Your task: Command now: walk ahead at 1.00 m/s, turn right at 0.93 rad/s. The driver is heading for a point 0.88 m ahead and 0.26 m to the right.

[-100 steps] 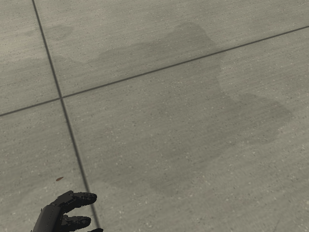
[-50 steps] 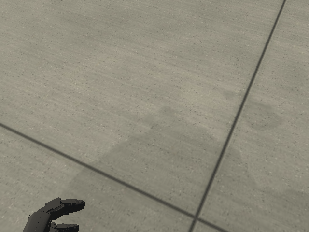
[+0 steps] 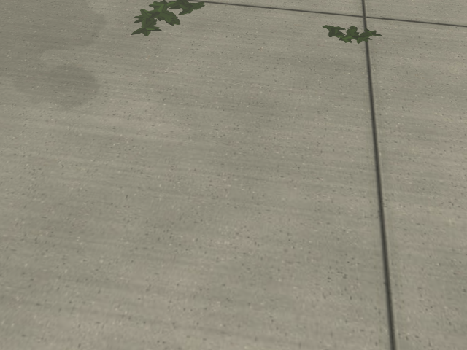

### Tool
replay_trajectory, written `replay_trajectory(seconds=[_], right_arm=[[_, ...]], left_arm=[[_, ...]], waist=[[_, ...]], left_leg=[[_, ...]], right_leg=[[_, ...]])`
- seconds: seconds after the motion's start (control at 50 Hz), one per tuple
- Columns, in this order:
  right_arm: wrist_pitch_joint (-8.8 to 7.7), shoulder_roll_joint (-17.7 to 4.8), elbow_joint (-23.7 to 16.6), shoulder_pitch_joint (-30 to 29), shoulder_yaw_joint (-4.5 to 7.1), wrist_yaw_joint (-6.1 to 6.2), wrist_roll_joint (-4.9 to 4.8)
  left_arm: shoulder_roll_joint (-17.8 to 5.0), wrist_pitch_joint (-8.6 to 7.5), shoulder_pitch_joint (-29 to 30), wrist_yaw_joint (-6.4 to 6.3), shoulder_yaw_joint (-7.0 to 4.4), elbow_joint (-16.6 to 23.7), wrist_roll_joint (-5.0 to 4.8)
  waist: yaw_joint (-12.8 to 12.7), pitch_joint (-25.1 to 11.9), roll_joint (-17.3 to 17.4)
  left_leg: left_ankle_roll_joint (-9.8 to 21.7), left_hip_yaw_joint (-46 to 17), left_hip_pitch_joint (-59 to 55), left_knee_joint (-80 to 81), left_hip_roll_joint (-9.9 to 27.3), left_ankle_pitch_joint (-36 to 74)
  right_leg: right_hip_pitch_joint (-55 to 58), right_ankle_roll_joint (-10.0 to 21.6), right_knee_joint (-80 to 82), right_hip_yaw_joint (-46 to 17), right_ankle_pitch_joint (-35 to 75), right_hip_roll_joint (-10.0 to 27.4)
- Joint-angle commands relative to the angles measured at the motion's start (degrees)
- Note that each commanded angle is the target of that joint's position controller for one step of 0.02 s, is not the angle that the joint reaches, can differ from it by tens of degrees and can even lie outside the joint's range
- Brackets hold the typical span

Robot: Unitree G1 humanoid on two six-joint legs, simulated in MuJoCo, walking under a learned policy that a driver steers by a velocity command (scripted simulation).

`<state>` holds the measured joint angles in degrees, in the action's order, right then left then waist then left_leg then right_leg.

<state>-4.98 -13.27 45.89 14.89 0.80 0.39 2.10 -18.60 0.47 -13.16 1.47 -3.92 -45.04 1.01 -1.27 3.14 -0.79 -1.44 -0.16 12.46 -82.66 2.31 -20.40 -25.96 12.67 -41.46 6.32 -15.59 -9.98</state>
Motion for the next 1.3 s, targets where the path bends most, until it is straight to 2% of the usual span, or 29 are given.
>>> replay_trajectory(seconds=[0.02,0.08,0.16,0.24,0.28,0.3,0.32,0.34,0.36,0.38,0.42,0.5,0.62,0.68,0.72,0.74,0.76,0.78,0.8,0.84,0.88,0.96,1.02,1.16,1.22,1.24,1.26,1.28,1.3], right_arm=[[-2.07,-8.78,-9.50,-4.22,0.94,0.13,1.23],[1.52,-7.53,-10.02,-4.50,0.31,-0.30,2.23],[1.49,-4.48,-15.29,-17.31,-1.32,-1.53,0.21],[0.97,-6.84,-16.56,-19.68,-0.74,-1.36,-0.85],[0.67,-10.26,-14.72,-13.13,0.70,-0.54,-0.87],[0.40,-12.90,-12.60,-4.33,2.00,0.20,-1.01],[0.18,-15.58,-9.82,8.37,3.32,1.34,-0.61],[-0.06,-19.09,-7.75,20.21,4.45,2.46,1.07],[0.19,-23.38,-9.06,11.64,5.37,1.82,2.29],[0.65,-16.03,-11.16,3.24,4.65,1.36,1.69],[1.00,-9.78,-9.52,0.93,3.10,0.84,1.27],[-1.02,-7.05,-2.96,6.23,2.32,-0.17,-0.75],[-2.30,-8.47,-1.09,3.71,2.39,-0.28,-1.14],[-1.64,-13.20,-0.68,6.91,3.51,0.67,-1.84],[-0.17,-16.00,-1.78,5.64,4.39,1.23,-2.52],[0.28,-15.47,-2.72,4.29,4.39,0.96,-2.69],[0.79,-11.62,-2.58,5.95,3.98,0.29,-2.24],[1.74,-7.18,-5.23,14.39,3.10,0.91,-1.38],[2.12,-9.99,-7.83,12.78,2.83,1.36,-1.80],[2.53,-10.02,-7.64,7.44,2.35,1.41,-1.21],[4.47,-9.27,-7.14,7.02,2.24,1.39,0.27],[6.30,-5.79,-6.94,5.88,1.67,1.31,-0.51],[6.41,-4.78,-7.18,3.04,1.44,1.23,-0.87],[7.04,-5.60,-7.74,-3.01,1.54,1.61,-1.54],[6.47,-4.44,-6.74,-0.97,1.23,1.96,-1.58],[5.81,-4.44,-6.14,0.61,1.08,2.13,-1.13],[5.00,-7.38,-6.30,0.99,1.35,2.53,-0.12],[5.06,-10.41,-7.26,-3.52,1.81,2.25,-0.89],[5.16,-7.67,-6.81,-3.63,1.31,1.78,-1.44]], left_arm=[[-9.70,-1.57,-7.50,-1.70,-3.03,0.83,-0.16],[-7.55,-3.95,-5.74,-1.53,-1.96,1.52,-0.77],[-8.65,-4.71,-7.65,-0.86,-2.79,1.91,-0.83],[-9.79,-4.54,-10.07,-0.68,-3.61,1.67,-1.29],[-11.53,-4.46,-8.62,-1.11,-4.03,2.24,-0.88],[-13.42,-4.51,-6.94,-0.91,-4.34,2.47,-0.52],[-12.42,-5.03,-3.75,-0.62,-3.96,3.26,-0.25],[-2.84,-5.75,-2.42,-0.93,-1.33,5.44,0.35],[0.63,-5.47,-11.15,-0.76,0.40,9.31,-2.99],[-4.40,-4.05,-6.75,-1.41,0.27,6.50,-0.81],[-6.01,-2.84,-0.61,0.16,-0.32,6.77,0.65],[-1.31,-0.18,5.06,2.73,1.25,11.10,1.19],[-0.75,-0.19,15.61,3.92,2.65,15.73,1.29],[-0.85,-0.80,12.80,4.29,2.45,13.80,1.42],[-3.58,-1.20,-0.57,3.02,0.83,10.00,1.68],[-5.53,-1.75,-10.21,1.70,-0.53,6.46,1.97],[-7.76,-1.99,-9.21,-0.11,-1.67,5.02,1.76],[-14.81,-1.30,-6.92,-0.34,-3.13,7.92,2.00],[-14.44,-0.79,-8.64,-0.71,-3.92,10.60,0.25],[-7.89,-0.27,-0.23,-2.31,-2.16,11.07,-0.73],[-4.15,-1.09,0.73,-2.70,-0.73,9.09,-1.09],[-4.46,-2.61,-0.95,-1.82,-0.65,5.88,0.35],[-2.82,-2.35,-1.31,-1.57,-0.16,4.49,0.10],[-2.08,-1.00,-3.99,-1.37,0.27,2.34,0.97],[-1.95,-0.42,-2.58,-2.00,0.66,1.89,0.42],[-1.18,-0.43,-2.29,-2.39,1.03,1.97,-0.11],[1.65,-0.79,-4.27,-2.58,1.91,2.49,-0.23],[2.61,-0.55,-8.71,-2.63,1.96,1.51,-0.80],[0.67,0.07,-6.72,-2.69,1.83,0.36,0.14]], waist=[[1.10,-0.93,6.63],[3.96,0.81,6.16],[-0.75,2.26,1.64],[-3.41,-1.00,-1.94],[-0.10,-5.32,-2.18],[5.15,-10.68,-1.14],[12.26,-16.13,-0.26],[14.66,-22.73,11.30],[4.42,-27.35,30.20],[4.83,-17.04,14.99],[4.55,-7.35,2.99],[2.16,-1.54,6.02],[0.13,5.37,2.27],[-0.83,1.27,4.21],[-7.31,-6.35,5.98],[-10.58,-11.01,4.95],[-8.05,-9.39,-1.73],[-1.57,-16.99,-7.83],[-5.19,-31.62,-2.96],[-0.79,-18.08,4.77],[2.59,-9.48,5.69],[3.62,-10.88,4.12],[2.86,-11.42,0.66],[-0.47,-7.19,-4.13],[1.20,-5.24,-3.84],[2.09,-5.20,-2.31],[0.47,-6.72,4.24],[-3.14,-6.26,10.93],[-1.17,-6.70,9.89]], left_leg=[[-0.26,-5.50,31.55,1.94,2.97,-0.29],[-2.88,-3.53,22.40,14.46,5.61,-0.95],[-3.06,0.00,15.81,38.04,3.42,19.08],[-1.21,-1.00,10.52,50.21,0.08,25.20],[-0.31,-1.74,1.95,52.86,-2.56,18.79],[0.36,-1.04,-7.44,52.52,-3.39,13.18],[1.30,-2.66,-21.70,50.64,-0.06,7.92],[1.71,-17.97,-34.38,52.50,14.64,-13.37],[7.58,-55.17,-37.82,69.14,26.96,-27.70],[8.87,-50.69,-28.51,70.50,23.33,-35.85],[7.63,-28.45,-15.99,68.43,17.79,-14.26],[5.02,-9.11,-8.90,71.47,14.20,6.64],[2.79,13.07,-3.00,73.56,8.38,39.75],[1.14,15.92,-8.35,63.43,8.04,65.73],[1.28,14.47,-7.15,44.35,11.15,72.61],[1.05,13.23,-2.15,29.91,11.11,61.92],[-0.10,13.46,8.67,11.99,3.06,10.02],[-2.07,9.92,21.81,-10.96,-1.54,-19.53],[-2.43,-0.77,26.98,-16.28,-1.63,-13.14],[-1.92,-1.65,26.06,-5.64,2.84,-3.48],[-1.98,-1.93,19.87,3.12,4.39,-3.91],[-1.24,-1.08,13.98,15.64,3.89,-0.47],[-0.18,-0.75,13.56,24.92,2.98,6.96],[0.91,-0.57,9.82,39.11,-0.13,3.53],[2.78,-0.02,2.58,53.82,-1.48,4.59],[3.44,-2.38,-3.77,61.46,0.65,12.36],[4.99,-10.56,-8.82,63.76,9.34,22.95],[11.09,-16.58,-6.90,62.17,16.15,38.25],[13.62,-16.47,-2.42,62.11,16.39,38.59]], right_leg=[[22.81,9.75,29.03,-41.89,-1.18,19.62],[7.61,8.35,30.49,-31.22,5.65,13.15],[3.37,4.37,31.60,-26.23,13.90,8.04],[13.78,0.67,26.95,-29.05,24.99,10.48],[18.26,-1.83,18.19,-30.28,36.23,10.75],[18.20,-3.16,7.45,-29.02,41.13,9.60],[10.88,-4.52,-7.72,-26.76,37.46,7.31],[-0.23,-4.26,-28.23,-22.07,-0.38,3.46],[-15.56,-5.71,-40.11,-15.80,-14.75,0.62],[-20.26,-5.31,-42.51,-14.15,-6.87,6.69],[-18.06,-6.41,-37.11,-11.60,-0.70,11.16],[-19.73,-7.46,-34.17,-10.82,1.91,15.48],[-12.40,-7.74,-10.10,-0.90,16.09,12.64],[0.06,-5.72,1.07,5.79,17.04,5.85],[15.06,-2.90,3.45,3.04,15.23,3.06],[26.67,-0.89,7.55,-1.24,18.55,3.11],[33.61,0.49,12.34,-8.64,28.99,8.94],[47.28,7.23,-0.45,-27.01,83.16,25.69],[52.91,14.97,7.22,-38.41,77.81,31.80],[33.23,11.06,16.54,-33.02,52.15,27.01],[17.67,7.61,20.37,-27.27,50.42,22.71],[11.04,4.57,21.05,-19.88,57.05,18.84],[12.87,0.34,20.84,-16.35,53.62,15.73],[15.69,0.00,20.65,-20.04,38.05,17.78],[14.58,-1.54,17.43,-22.38,30.42,17.63],[11.37,-4.04,16.40,-22.76,23.16,16.32],[8.53,-6.89,12.47,-20.37,13.20,12.82],[7.49,-8.75,11.60,-14.20,-3.00,5.61],[12.56,-9.38,11.55,-12.32,-5.56,6.32]])
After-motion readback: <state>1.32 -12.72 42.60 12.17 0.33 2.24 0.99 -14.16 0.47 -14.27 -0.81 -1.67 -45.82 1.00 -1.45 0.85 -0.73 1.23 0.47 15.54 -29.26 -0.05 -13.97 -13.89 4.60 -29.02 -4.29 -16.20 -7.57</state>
